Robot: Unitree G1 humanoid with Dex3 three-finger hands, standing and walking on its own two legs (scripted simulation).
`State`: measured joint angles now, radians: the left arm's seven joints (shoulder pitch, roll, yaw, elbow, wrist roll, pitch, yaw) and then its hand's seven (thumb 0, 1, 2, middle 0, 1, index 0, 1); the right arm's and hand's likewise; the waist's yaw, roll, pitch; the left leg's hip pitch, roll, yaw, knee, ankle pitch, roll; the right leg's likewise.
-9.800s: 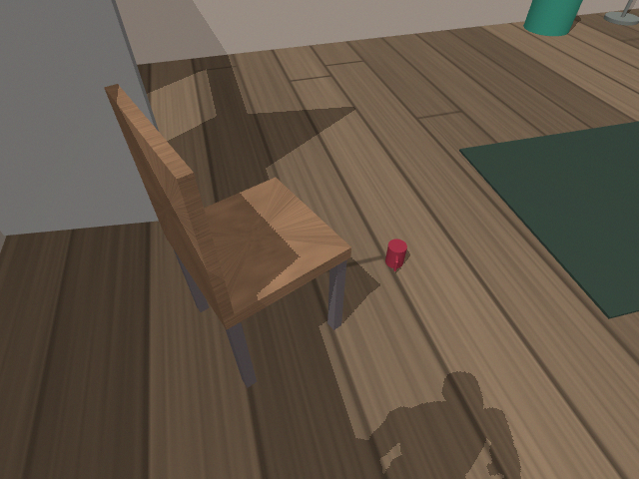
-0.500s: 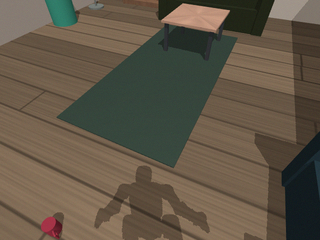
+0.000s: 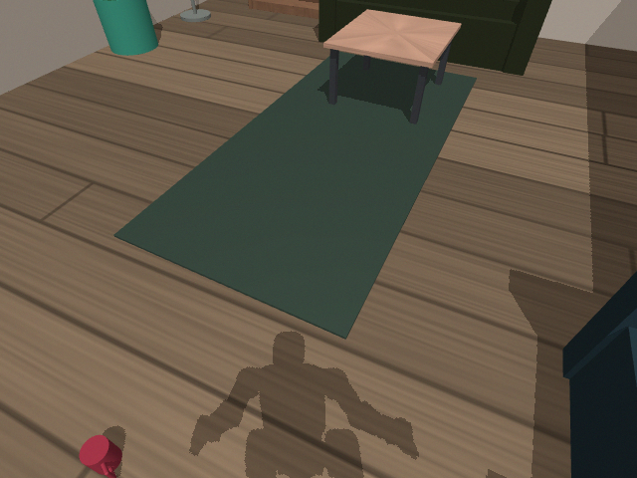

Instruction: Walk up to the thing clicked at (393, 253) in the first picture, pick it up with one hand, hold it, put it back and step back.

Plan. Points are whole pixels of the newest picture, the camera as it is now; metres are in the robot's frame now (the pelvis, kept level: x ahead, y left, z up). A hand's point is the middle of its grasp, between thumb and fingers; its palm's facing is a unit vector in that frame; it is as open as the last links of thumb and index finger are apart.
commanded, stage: stand
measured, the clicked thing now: (103, 460) +0.35 +0.61 -0.73
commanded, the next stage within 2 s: walk up in 1.84 s
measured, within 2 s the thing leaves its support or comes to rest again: neither
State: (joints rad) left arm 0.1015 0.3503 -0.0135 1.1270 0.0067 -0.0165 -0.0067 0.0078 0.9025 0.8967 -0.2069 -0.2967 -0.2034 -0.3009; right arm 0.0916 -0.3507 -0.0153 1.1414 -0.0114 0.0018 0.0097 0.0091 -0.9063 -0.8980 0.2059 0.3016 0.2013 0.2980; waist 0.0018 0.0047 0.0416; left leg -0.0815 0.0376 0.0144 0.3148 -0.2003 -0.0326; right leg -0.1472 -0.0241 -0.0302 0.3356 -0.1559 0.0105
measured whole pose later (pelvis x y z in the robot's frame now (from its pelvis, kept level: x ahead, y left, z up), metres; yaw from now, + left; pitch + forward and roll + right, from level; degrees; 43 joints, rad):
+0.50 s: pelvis +0.00 +0.00 +0.00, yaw +0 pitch -2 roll +0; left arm 0.10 0.35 -0.01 1.12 0.01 -0.01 -0.01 0.01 0.90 0.90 -0.21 -0.30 -0.20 -0.30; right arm 0.11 -0.35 -0.01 1.14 -0.01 0.00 0.00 0.01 -0.91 -0.90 0.21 0.30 0.20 0.30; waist 0.00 0.01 0.04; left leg -0.07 0.04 0.02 0.31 -0.20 -0.04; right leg -0.14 -0.02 -0.03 0.33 -0.16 0.01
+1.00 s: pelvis +0.00 +0.00 +0.00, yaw +0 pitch -2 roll +0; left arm 0.12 0.35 -0.01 1.12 0.01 -0.01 -0.01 0.01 0.90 0.90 -0.21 -0.30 -0.20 -0.30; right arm 0.12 -0.35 -0.01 1.14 -0.01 0.00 0.01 0.01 -0.91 -0.90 0.21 0.30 0.20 0.30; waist 0.00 0.01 0.04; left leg -0.07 0.04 0.02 0.30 -0.20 -0.04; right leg -0.14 -0.02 -0.02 0.34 -0.16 0.01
